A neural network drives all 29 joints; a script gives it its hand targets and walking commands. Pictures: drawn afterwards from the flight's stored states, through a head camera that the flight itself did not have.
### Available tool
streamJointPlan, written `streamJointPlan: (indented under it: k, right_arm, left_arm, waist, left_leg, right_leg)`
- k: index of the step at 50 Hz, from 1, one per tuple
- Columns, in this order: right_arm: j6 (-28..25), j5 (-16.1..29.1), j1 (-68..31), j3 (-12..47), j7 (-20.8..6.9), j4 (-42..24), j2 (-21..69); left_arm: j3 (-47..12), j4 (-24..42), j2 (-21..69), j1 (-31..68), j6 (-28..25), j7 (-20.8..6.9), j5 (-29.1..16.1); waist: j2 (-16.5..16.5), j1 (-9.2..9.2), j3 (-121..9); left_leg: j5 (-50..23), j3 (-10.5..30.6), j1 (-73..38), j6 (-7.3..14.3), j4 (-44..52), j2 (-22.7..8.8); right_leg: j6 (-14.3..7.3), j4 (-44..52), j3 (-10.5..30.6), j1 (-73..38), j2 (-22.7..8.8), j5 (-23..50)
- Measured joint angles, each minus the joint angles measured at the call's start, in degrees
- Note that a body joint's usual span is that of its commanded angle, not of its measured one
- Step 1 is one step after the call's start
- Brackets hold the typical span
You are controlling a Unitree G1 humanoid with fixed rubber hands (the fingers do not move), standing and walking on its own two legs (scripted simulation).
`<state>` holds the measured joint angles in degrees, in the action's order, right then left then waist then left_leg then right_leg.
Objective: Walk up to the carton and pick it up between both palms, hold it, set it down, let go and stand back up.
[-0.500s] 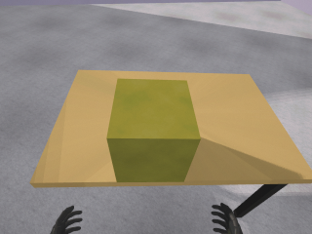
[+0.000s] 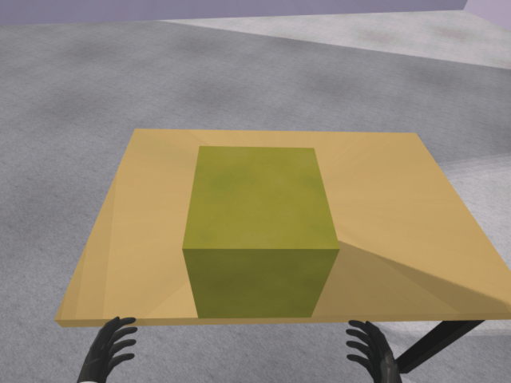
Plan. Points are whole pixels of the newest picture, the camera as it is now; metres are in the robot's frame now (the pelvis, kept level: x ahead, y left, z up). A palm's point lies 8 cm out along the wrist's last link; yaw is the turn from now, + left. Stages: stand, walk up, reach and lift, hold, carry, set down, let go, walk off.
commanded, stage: reach and lift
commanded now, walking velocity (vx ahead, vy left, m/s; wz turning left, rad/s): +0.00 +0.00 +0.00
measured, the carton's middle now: (256, 233) +0.41 +0.01 -0.03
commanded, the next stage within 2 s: none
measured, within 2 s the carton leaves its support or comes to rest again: neither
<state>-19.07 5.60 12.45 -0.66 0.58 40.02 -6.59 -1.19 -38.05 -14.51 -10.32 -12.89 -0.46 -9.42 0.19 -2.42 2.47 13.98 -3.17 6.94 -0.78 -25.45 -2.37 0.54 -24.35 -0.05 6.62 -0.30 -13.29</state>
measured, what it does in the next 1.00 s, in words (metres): stands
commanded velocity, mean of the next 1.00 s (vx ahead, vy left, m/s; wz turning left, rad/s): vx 0.00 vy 0.00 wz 0.00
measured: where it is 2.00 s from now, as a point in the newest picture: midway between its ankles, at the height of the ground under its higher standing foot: outside the picture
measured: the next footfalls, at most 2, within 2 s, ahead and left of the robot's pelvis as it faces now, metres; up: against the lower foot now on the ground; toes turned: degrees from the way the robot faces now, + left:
none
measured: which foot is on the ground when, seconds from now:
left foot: down 0.00-1.00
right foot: down 0.00-1.00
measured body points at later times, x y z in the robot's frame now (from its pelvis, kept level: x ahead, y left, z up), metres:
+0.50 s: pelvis +0.01 +0.00 +0.00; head -0.01 +0.01 +0.44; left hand +0.20 +0.25 -0.03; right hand +0.21 -0.19 -0.05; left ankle +0.00 +0.12 -0.74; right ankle +0.00 -0.13 -0.74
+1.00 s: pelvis +0.02 +0.00 +0.00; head +0.00 +0.00 +0.45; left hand +0.27 +0.24 +0.01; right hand +0.29 -0.19 +0.00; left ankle +0.00 +0.12 -0.74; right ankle +0.00 -0.13 -0.74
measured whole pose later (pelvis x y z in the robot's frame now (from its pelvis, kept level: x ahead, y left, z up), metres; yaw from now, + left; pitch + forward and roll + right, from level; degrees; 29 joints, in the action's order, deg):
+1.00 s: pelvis +0.02 +0.00 +0.00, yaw +0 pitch -4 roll -1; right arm -16.5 15.2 -0.6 3.9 3.7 33.3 -10.5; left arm -0.3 -29.3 -15.0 0.6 -9.9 -0.3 -12.7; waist -0.6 -2.0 1.6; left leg 14.7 -2.2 4.9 -0.6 -24.1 -2.0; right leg 0.8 -21.9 0.4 3.9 -0.1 -13.6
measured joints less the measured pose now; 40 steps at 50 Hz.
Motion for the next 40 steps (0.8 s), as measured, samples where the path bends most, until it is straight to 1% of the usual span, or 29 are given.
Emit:
streamJointPlan:
  k: [6, 11, 16, 22, 26, 31, 35, 38, 40]
  right_arm:
    - [-5.0, 2.5, -0.2, 1.5, -0.5, 2.0, 0.1]
    - [-8.4, 4.2, -1.1, 2.1, -0.6, 3.5, 0.9]
    - [-12.1, 5.8, -2.0, 3.0, -0.3, 5.3, 1.0]
    - [-14.6, 6.1, -3.1, 3.1, -0.4, 4.9, 0.7]
    - [-14.0, 6.2, -4.6, 3.1, -0.3, 4.9, 0.2]
    - [-9.7, 6.2, -6.6, 3.1, -0.3, 3.2, -0.6]
    - [-7.9, 6.4, -7.5, 2.9, 0.1, -0.5, -0.9]
    - [-7.0, 7.2, -8.7, 3.0, 0.4, -1.4, -1.3]
    - [-5.5, 7.8, -9.9, 3.1, 0.6, -1.9, -1.8]
  left_arm:
    - [-0.4, -0.5, 0.2, -2.0, -5.7, -0.2, -0.2]
    - [-1.0, -0.3, 0.1, -2.4, -9.1, -0.1, -0.4]
    - [-1.0, 1.8, -0.1, -2.6, -12.1, -0.3, 0.1]
    - [-1.8, 2.0, -0.9, -1.0, -14.5, -0.2, -2.1]
    - [-2.3, 0.4, -0.8, 1.0, -14.4, -0.1, -3.1]
    - [-3.5, -1.5, -0.9, 4.8, -12.0, 0.7, -5.2]
    - [-3.4, 1.1, -0.8, 5.9, -10.4, 1.7, -5.5]
    - [-3.0, 2.7, -0.7, 6.7, -9.4, 1.8, -5.0]
    - [-3.0, 3.1, -0.8, 7.7, -7.9, 1.9, -5.2]
  waist:
    - [1.3, -0.37, 0.7]
    - [1.8, -0.35, 1.2]
    - [1.3, -0.13, 1.0]
    - [0.1, 0.66, -0.3]
    - [-0.3, 1.07, -0.2]
    - [0.2, 0.81, 0.4]
    - [0.8, 0.66, 0.8]
    - [1.0, 0.55, 0.5]
    - [1.0, 0.4, 0.0]
  left_leg:
    - [1.0, 0.9, -0.4, -0.3, -0.9, -0.1]
    - [1.8, 1.5, 0.1, -0.4, -2.1, -0.1]
    - [2.4, 2.0, 0.9, -0.3, -3.3, -0.1]
    - [2.8, 2.0, 1.9, 0.1, -4.3, 0.3]
    - [2.5, 1.7, 1.7, 0.2, -4.0, 0.5]
    - [1.9, 1.3, 2.4, 0.3, -3.5, 0.7]
    - [1.4, 1.1, 3.0, 0.3, -2.8, 0.7]
    - [1.3, 1.0, 2.9, 0.2, -2.4, 0.4]
    - [1.4, 1.0, 2.7, 0.1, -2.1, 0.4]
  right_leg:
    - [-0.2, -0.4, -0.8, -1.0, 0.2, -1.0]
    - [-0.3, -1.3, -1.3, -0.8, 0.2, -1.8]
    - [-0.2, -1.8, -1.5, -0.5, 0.2, -2.2]
    - [0.1, -3.0, -1.3, 0.6, -0.1, -2.7]
    - [0.2, -2.9, -0.9, 0.6, -0.2, -2.4]
    - [0.3, -3.4, -0.3, 1.9, -0.4, -2.2]
    - [0.3, -2.9, 0.1, 2.7, -0.3, -1.8]
    - [0.2, -2.0, 0.2, 2.5, 0.0, -1.4]
    - [0.1, -1.6, 0.3, 2.2, 0.1, -1.3]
